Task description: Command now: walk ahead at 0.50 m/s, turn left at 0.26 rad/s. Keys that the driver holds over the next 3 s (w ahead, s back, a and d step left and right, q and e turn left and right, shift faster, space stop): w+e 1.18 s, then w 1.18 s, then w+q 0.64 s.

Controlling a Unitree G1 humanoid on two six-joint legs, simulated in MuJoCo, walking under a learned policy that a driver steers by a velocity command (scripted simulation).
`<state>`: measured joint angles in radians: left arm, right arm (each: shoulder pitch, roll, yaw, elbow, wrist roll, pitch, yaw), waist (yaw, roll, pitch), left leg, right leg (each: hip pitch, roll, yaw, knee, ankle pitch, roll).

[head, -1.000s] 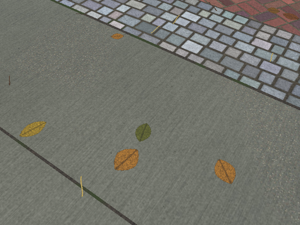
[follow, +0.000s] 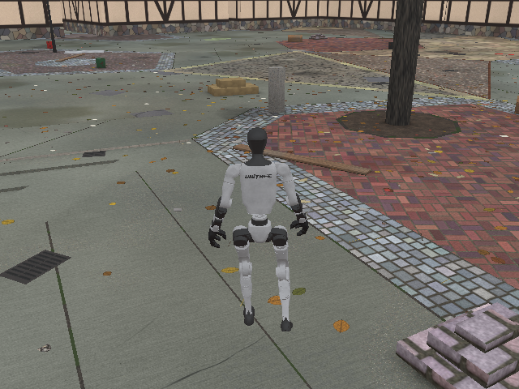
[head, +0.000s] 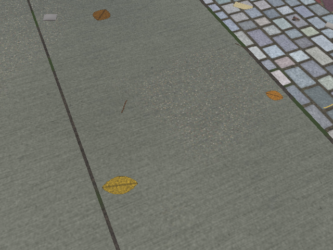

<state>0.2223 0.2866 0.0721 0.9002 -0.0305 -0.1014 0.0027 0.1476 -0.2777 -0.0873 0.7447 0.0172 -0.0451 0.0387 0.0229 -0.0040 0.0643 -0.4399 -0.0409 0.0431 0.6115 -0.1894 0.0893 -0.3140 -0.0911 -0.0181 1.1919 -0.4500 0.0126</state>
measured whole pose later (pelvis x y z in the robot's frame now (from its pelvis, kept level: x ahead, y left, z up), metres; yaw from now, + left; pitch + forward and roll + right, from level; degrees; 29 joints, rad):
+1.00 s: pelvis +0.59 -0.09 +0.00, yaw -29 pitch +3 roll +1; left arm 0.35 0.30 0.07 0.74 -0.03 -0.03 0.01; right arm 0.08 -0.26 -0.05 0.69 -0.01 -0.13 0.01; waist 0.05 -0.03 -0.01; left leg -0.46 -0.03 -0.01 0.55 -0.14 0.01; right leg -0.25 0.09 0.20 0.92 -0.51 -0.04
